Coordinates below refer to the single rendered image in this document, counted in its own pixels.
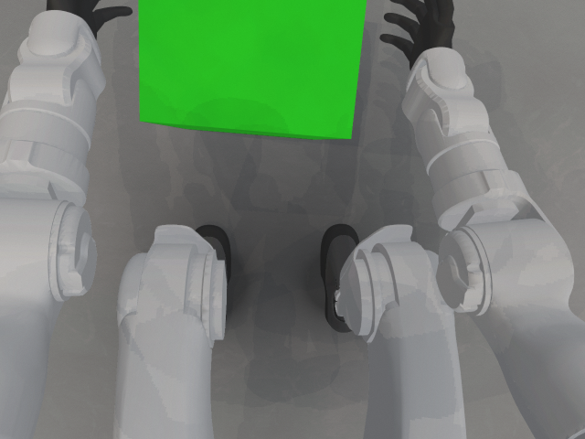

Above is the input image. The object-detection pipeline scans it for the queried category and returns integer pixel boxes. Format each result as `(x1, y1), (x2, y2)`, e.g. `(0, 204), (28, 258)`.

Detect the robot left thigh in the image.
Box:
(112, 243), (227, 439)

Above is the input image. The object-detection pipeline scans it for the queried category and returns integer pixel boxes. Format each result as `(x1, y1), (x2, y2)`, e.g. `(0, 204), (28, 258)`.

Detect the left robot forearm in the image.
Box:
(0, 10), (106, 207)

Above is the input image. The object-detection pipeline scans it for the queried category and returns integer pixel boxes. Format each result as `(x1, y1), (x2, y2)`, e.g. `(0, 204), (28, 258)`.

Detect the left robot upper arm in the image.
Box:
(0, 198), (97, 439)

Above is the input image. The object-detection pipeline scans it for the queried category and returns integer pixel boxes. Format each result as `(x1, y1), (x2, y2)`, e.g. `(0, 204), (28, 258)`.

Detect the carton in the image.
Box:
(138, 0), (367, 140)

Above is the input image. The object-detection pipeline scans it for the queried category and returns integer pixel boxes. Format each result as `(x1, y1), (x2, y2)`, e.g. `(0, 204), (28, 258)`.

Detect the left robot hand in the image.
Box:
(47, 0), (133, 40)

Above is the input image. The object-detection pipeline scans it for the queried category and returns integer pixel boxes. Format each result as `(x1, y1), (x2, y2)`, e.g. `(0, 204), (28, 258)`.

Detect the right robot hand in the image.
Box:
(380, 0), (455, 70)

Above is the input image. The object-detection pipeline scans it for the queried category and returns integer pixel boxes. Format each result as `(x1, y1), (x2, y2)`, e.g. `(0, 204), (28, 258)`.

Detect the right robot shin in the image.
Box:
(335, 224), (454, 330)

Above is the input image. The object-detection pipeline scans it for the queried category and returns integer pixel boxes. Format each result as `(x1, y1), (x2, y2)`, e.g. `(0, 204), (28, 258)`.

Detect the right robot forearm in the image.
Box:
(401, 47), (574, 291)

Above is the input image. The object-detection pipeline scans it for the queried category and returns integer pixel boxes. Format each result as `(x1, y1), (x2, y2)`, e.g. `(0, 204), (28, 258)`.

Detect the right robot upper arm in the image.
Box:
(436, 219), (585, 439)

